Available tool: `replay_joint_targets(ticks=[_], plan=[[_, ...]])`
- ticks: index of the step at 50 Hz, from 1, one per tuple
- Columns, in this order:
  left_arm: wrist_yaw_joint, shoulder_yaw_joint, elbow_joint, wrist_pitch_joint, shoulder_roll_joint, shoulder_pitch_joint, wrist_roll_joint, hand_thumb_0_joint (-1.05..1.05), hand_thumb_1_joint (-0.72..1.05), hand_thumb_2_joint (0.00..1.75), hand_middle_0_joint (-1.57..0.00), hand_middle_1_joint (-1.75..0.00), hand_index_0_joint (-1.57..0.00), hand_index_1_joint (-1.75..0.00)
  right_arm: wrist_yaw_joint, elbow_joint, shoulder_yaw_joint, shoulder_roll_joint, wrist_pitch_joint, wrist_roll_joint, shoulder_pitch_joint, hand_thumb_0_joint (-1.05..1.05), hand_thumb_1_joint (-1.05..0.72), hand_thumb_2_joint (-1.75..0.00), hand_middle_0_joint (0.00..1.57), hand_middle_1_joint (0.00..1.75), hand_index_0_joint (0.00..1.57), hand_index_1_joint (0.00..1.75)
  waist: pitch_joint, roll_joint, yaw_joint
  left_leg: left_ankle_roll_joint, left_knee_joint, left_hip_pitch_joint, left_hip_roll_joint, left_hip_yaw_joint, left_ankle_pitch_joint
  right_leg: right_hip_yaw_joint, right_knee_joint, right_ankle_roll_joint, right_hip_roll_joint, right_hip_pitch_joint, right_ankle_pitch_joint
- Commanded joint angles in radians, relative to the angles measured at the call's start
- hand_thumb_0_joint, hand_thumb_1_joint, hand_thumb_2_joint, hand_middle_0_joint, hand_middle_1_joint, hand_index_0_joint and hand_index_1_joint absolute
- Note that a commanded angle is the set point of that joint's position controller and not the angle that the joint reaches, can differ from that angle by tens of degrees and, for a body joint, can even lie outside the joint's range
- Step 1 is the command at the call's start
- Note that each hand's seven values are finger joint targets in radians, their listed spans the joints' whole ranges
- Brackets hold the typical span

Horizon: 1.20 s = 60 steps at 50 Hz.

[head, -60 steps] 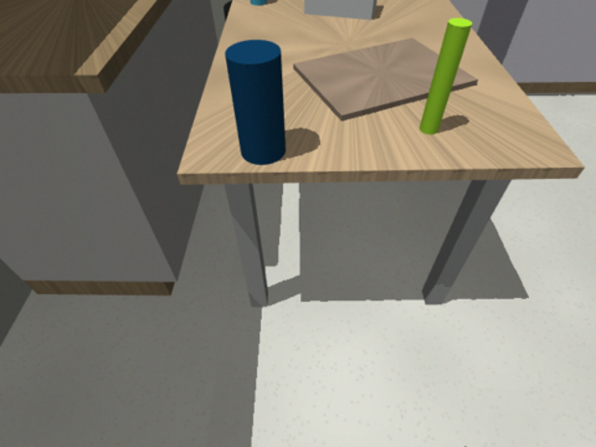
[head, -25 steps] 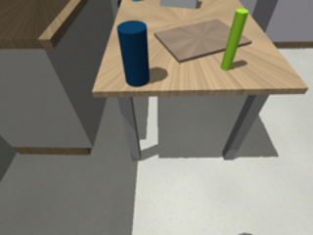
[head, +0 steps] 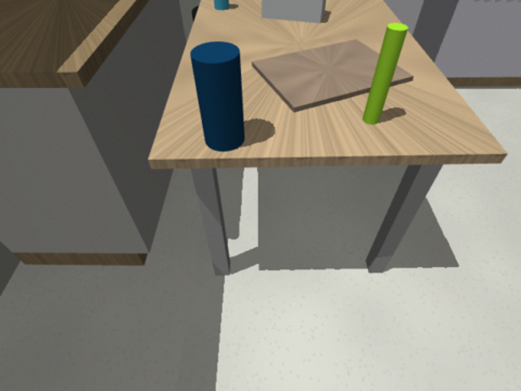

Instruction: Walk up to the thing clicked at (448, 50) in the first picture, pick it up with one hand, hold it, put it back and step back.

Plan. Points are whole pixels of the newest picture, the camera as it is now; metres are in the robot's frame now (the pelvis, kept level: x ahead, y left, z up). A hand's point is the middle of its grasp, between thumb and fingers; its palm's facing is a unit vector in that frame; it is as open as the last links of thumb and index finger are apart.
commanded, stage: walk up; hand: right
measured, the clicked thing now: (382, 78) +0.78 -0.27 +0.08
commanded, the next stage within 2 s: none
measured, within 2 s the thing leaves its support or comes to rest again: neither
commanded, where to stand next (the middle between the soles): +0.32 -0.06 m, yaw +0 degrees
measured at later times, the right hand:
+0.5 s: hand (478, 373) +0.20 -0.35 -0.15, palm faces -0.06 +0.93 -0.35, open 7.4 cm
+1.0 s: hand (432, 292) +0.35 -0.34 -0.17, palm faces -0.03 +0.93 -0.38, open 7.4 cm
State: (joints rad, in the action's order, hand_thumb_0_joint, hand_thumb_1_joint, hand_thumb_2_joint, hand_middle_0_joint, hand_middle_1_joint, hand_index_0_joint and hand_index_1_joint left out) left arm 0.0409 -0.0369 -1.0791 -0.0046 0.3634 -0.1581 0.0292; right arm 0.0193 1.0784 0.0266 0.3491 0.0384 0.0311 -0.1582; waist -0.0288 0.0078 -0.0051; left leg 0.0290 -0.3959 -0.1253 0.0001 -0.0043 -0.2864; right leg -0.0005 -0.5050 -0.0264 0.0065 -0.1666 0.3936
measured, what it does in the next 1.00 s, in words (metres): walks ahead: right foot, then left foot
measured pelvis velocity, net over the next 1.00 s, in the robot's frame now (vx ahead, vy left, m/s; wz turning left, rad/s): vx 0.29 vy -0.07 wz -0.01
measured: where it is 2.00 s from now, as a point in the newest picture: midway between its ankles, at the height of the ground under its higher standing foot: (288, 387)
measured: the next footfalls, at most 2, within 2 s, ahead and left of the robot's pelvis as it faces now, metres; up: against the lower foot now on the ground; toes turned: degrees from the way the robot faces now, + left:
right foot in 0.22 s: +0.16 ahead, -0.20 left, +0.00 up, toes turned -4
left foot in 0.64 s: +0.32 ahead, +0.07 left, +0.00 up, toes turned +5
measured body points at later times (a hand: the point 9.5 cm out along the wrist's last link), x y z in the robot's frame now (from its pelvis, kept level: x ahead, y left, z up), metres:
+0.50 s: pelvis +0.13 -0.08 -0.01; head +0.14 -0.09 +0.44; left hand +0.15 +0.24 -0.12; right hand +0.20 -0.40 -0.13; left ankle +0.20 +0.06 -0.70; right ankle +0.12 -0.20 -0.75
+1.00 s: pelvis +0.29 -0.07 -0.03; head +0.33 -0.07 +0.42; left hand +0.38 +0.26 -0.13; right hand +0.35 -0.38 -0.14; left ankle +0.28 +0.07 -0.74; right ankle +0.37 -0.19 -0.74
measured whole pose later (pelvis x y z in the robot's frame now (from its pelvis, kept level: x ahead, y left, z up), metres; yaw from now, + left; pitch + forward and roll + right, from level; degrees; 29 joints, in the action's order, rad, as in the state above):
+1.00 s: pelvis +0.29 -0.07 -0.03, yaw -1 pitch -3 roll +1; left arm 0.02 -0.05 -0.86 -0.03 0.42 -0.23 -0.01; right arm 0.00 0.82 0.03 0.39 0.04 0.00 -0.28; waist -0.14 0.01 0.01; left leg -0.02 -0.67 -0.24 0.05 -0.07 -0.38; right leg 0.00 -0.68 -0.03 0.04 -0.41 0.21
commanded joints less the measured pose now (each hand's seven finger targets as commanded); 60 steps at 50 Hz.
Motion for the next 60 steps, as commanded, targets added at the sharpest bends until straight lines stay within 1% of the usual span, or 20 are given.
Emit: replay_joint_targets(ticks=[1, 10, 11, 12, 13, 14, 19, 28, 31, 32, 33, 34, 35, 39, 45, 49, 50, 51, 53, 60], plan=[[0.005, -0.075, 0.158, -0.017, 0.226, 0.107, 0.014, 0.0, 0.9, 0.9, -0.2, -0.3, -0.2, -0.3, -0.022, -0.082, 0.119, 0.371, 0.038, 0.007, -0.083, 0.0, -0.9, -0.9, 0.2, 0.3, 0.2, 0.3, -0.14, -0.092, 0.062, 0.245, 0.274, 0.123, 0.404, 0.502, -0.361, 0.116, -0.348, -0.012, 0.081, -0.491, 0.083], [0.027, -0.107, 0.112, -0.04, 0.231, -0.209, 0.006, 0.0, 0.9, 0.9, -0.2, -0.3, -0.2, -0.3, 0.001, -0.218, 0.099, 0.263, 0.026, 0.012, 0.052, 0.0, -0.9, -0.9, 0.2, 0.3, 0.2, 0.3, 0.014, -0.084, -0.1, 0.087, -0.116, -0.26, 0.123, 0.005, -0.078, -0.068, 0.001, 0.018, 0.0, 0.213, -0.227], [0.013, -0.132, 0.082, -0.047, 0.285, -0.319, 0.009, 0.0, 0.9, 0.9, -0.2, -0.3, -0.2, -0.3, -0.002, -0.217, 0.084, 0.212, 0.019, 0.014, 0.004, 0.0, -0.9, -0.9, 0.2, 0.3, 0.2, 0.3, 0.066, 0.101, -0.145, 0.064, -0.36, -0.389, 0.06, -0.026, -0.194, -0.014, -0.004, 0.017, 0.003, 0.37, -0.16], [-0.003, -0.158, 0.09, -0.05, 0.359, -0.398, 0.017, 0.0, 0.9, 0.9, -0.2, -0.3, -0.2, -0.3, -0.001, -0.238, 0.06, 0.152, 0.016, 0.008, -0.032, 0.0, -0.9, -0.9, 0.2, 0.3, 0.2, 0.3, 0.047, 0.345, -0.175, 0.043, -0.628, -0.528, -0.052, -0.033, -0.383, 0.246, 0.16, -0.016, 0.156, 0.352, 0.162], [-0.007, -0.152, 0.161, -0.058, 0.394, -0.275, 0.023, 0.0, 0.9, 0.9, -0.2, -0.3, -0.2, -0.3, -0.001, -0.24, 0.069, 0.186, 0.003, -0.011, -0.086, 0.0, -0.9, -0.9, 0.2, 0.3, 0.2, 0.3, 0.027, 0.278, -0.101, 0.011, -0.755, -0.54, -0.07, 0.06, -0.318, 0.648, 0.382, -0.129, 0.376, 0.204, 0.496], [-0.003, -0.147, 0.207, -0.055, 0.422, -0.156, 0.011, 0.0, 0.9, 0.9, -0.2, -0.3, -0.2, -0.3, -0.003, -0.225, 0.095, 0.28, 0.0, -0.005, -0.09, 0.0, -0.9, -0.9, 0.2, 0.3, 0.2, 0.3, -0.054, 0.19, -0.063, 0.003, -0.761, -0.475, 0.006, 0.117, -0.275, 0.706, 0.406, -0.209, 0.426, 0.036, 0.599], [-0.011, -0.112, 0.236, -0.076, 0.305, -0.099, -0.015, 0.0, 0.9, 0.9, -0.2, -0.3, -0.2, -0.3, 0.019, -0.169, 0.09, 0.259, 0.007, -0.027, -0.196, 0.0, -0.9, -0.9, 0.2, 0.3, 0.2, 0.3, -0.106, 0.117, -0.003, -0.002, -0.651, -0.382, 0.072, 0.131, -0.08, 0.29, 0.309, -0.184, 0.273, -0.063, 0.108], [-0.01, -0.1, 0.29, -0.091, 0.314, -0.155, -0.014, 0.0, 0.9, 0.9, -0.2, -0.3, -0.2, -0.3, 0.05, -0.276, 0.099, 0.235, 0.024, -0.004, -0.066, 0.0, -0.9, -0.9, 0.2, 0.3, 0.2, 0.3, -0.06, 0.083, -0.029, -0.021, -0.223, -0.242, 0.065, -0.017, 0.044, 0.104, 0.189, -0.173, 0.246, -0.037, -0.191], [-0.009, -0.082, 0.305, -0.08, 0.279, -0.151, -0.015, 0.0, 0.9, 0.9, -0.2, -0.3, -0.2, -0.3, 0.036, -0.242, 0.116, 0.246, 0.039, -0.001, -0.214, 0.0, -0.9, -0.9, 0.2, 0.3, 0.2, 0.3, 0.025, 0.001, 0.064, 0.005, -0.108, 0.04, -0.002, -0.089, 0.109, -0.004, -0.095, -0.117, 0.173, -0.116, -0.381], [-0.011, -0.065, 0.31, -0.077, 0.227, -0.201, -0.02, 0.0, 0.9, 0.9, -0.2, -0.3, -0.2, -0.3, 0.023, -0.228, 0.134, 0.293, 0.047, 0.003, -0.305, 0.0, -0.9, -0.9, 0.2, 0.3, 0.2, 0.3, 0.095, -0.156, 0.09, 0.047, -0.036, 0.175, 0.049, 0.02, 0.004, -0.07, -0.356, -0.08, 0.096, -0.19, -0.364], [-0.012, -0.043, 0.327, -0.074, 0.14, -0.255, -0.029, 0.0, 0.9, 0.9, -0.2, -0.3, -0.2, -0.3, 0.011, -0.25, 0.152, 0.375, 0.053, 0.018, -0.325, 0.0, -0.9, -0.9, 0.2, 0.3, 0.2, 0.3, 0.116, -0.361, 0.075, 0.134, 0.021, 0.309, 0.306, 0.453, -0.049, -0.07, -0.58, -0.018, -0.032, -0.454, 0.079], [-0.026, -0.066, 0.305, -0.062, 0.234, -0.238, -0.022, 0.0, 0.9, 0.9, -0.2, -0.3, -0.2, -0.3, 0.007, -0.279, 0.154, 0.401, 0.052, -0.009, -0.299, 0.0, -0.9, -0.9, 0.2, 0.3, 0.2, 0.3, 0.114, -0.203, 0.085, 0.241, 0.116, 0.234, 0.425, 0.677, -0.156, 0.029, -0.641, -0.029, -0.035, -0.476, 0.197], [-0.033, -0.07, 0.299, -0.055, 0.281, -0.211, -0.018, 0.0, 0.9, 0.9, -0.2, -0.3, -0.2, -0.3, 0.007, -0.279, 0.155, 0.401, 0.049, -0.028, -0.268, 0.0, -0.9, -0.9, 0.2, 0.3, 0.2, 0.3, 0.05, -0.163, 0.07, 0.273, 0.109, 0.144, 0.444, 0.655, -0.133, 0.089, -0.688, -0.036, 0.019, -0.47, 0.18], [-0.021, -0.064, 0.269, -0.048, 0.236, -0.233, -0.038, 0.0, 0.9, 0.9, -0.2, -0.3, -0.2, -0.3, -0.009, -0.307, 0.106, 0.305, 0.061, -0.03, -0.2, 0.0, -0.9, -0.9, 0.2, 0.3, 0.2, 0.3, -0.039, -0.112, 0.009, 0.173, 0.03, -0.025, 0.281, 0.202, 0.431, 0.108, -0.588, -0.025, 0.053, -0.362, 0.018], [-0.032, -0.051, 0.271, -0.036, 0.183, -0.172, -0.034, 0.0, 0.9, 0.9, -0.2, -0.3, -0.2, -0.3, -0.031, -0.335, 0.079, 0.284, 0.046, -0.022, -0.123, 0.0, -0.9, -0.9, 0.2, 0.3, 0.2, 0.3, -0.007, -0.174, -0.005, 0.176, -0.095, -0.116, 0.257, 0.031, 0.774, -0.007, -0.281, 0.009, 0.045, -0.186, -0.108], [-0.04, -0.064, 0.244, -0.039, 0.205, -0.164, -0.026, 0.0, 0.9, 0.9, -0.2, -0.3, -0.2, -0.3, -0.033, -0.337, 0.072, 0.271, 0.006, -0.049, -0.083, 0.0, -0.9, -0.9, 0.2, 0.3, 0.2, 0.3, 0.082, -0.117, -0.027, 0.106, -0.287, -0.176, 0.181, 0.005, 0.497, -0.045, -0.072, -0.021, -0.016, 0.009, -0.323], [-0.044, -0.074, 0.244, -0.046, 0.248, -0.171, -0.022, 0.0, 0.9, 0.9, -0.2, -0.3, -0.2, -0.3, -0.033, -0.336, 0.058, 0.232, -0.002, -0.056, -0.092, 0.0, -0.9, -0.9, 0.2, 0.3, 0.2, 0.3, 0.096, -0.011, -0.042, 0.064, -0.385, -0.215, 0.137, -0.019, 0.321, 0.008, -0.027, -0.039, 0.032, 0.055, -0.482], [-0.049, -0.092, 0.254, -0.052, 0.312, -0.166, -0.018, 0.0, 0.9, 0.9, -0.2, -0.3, -0.2, -0.3, -0.034, -0.338, 0.042, 0.18, -0.01, -0.062, -0.12, 0.0, -0.9, -0.9, 0.2, 0.3, 0.2, 0.3, 0.126, 0.192, -0.041, 0.015, -0.561, -0.308, 0.043, -0.07, 0.001, 0.249, 0.015, -0.097, 0.221, 0.09, -0.682], [-0.055, -0.083, 0.285, -0.047, 0.347, -0.095, -0.022, 0.0, 0.9, 0.9, -0.2, -0.3, -0.2, -0.3, -0.055, -0.308, 0.054, 0.223, -0.048, -0.053, -0.143, 0.0, -0.9, -0.9, 0.2, 0.3, 0.2, 0.3, 0.098, 0.203, -0.023, 0.003, -0.691, -0.265, 0.019, 0.054, -0.399, 0.488, 0.09, -0.269, 0.393, -0.065, -0.601], [-0.068, -0.068, 0.281, -0.025, 0.267, -0.022, -0.004, 0.0, 0.9, 0.9, -0.2, -0.3, -0.2, -0.3, -0.045, -0.219, 0.053, 0.235, -0.048, -0.044, -0.135, 0.0, -0.9, -0.9, 0.2, 0.3, 0.2, 0.3, 0.124, 0.19, -0.018, -0.033, -0.522, -0.304, 0.019, 0.044, -0.247, 0.255, 0.024, -0.187, 0.228, -0.007, -0.396]])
